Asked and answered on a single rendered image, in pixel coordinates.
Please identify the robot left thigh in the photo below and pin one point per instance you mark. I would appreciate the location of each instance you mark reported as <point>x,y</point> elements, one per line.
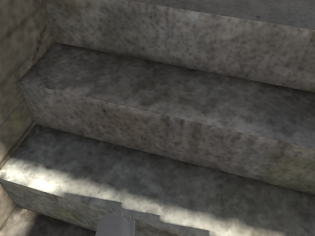
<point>115,224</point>

